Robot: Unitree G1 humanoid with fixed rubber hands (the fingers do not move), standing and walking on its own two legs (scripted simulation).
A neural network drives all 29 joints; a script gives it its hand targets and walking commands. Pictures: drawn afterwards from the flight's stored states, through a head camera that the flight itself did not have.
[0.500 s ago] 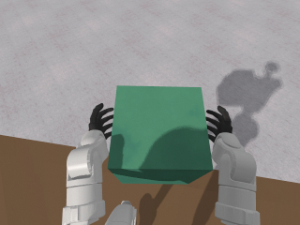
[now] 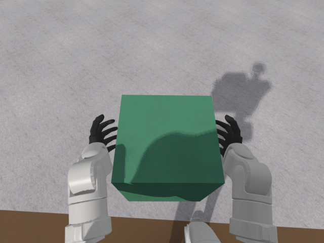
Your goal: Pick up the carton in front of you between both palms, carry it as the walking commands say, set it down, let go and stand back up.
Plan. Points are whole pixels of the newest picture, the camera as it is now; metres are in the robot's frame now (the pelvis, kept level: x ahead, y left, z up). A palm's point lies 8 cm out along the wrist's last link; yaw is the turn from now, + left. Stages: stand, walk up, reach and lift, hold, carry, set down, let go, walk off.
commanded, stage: carry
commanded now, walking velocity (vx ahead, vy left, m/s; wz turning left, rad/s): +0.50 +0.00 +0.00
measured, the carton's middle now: (165, 154) +0.33 -0.01 +0.00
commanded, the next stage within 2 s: none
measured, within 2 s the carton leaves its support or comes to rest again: neither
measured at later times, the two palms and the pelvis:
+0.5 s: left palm (118, 77) +0.61 +0.13 +0.04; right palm (208, 74) +0.63 -0.18 +0.03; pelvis +0.30 -0.04 -0.04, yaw +1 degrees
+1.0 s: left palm (119, 29) +0.92 +0.15 +0.04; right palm (191, 29) +0.91 -0.16 +0.04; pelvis +0.60 +0.00 -0.03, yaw -1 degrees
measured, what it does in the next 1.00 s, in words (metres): goes down: right foot 0.04 m lower, then left foot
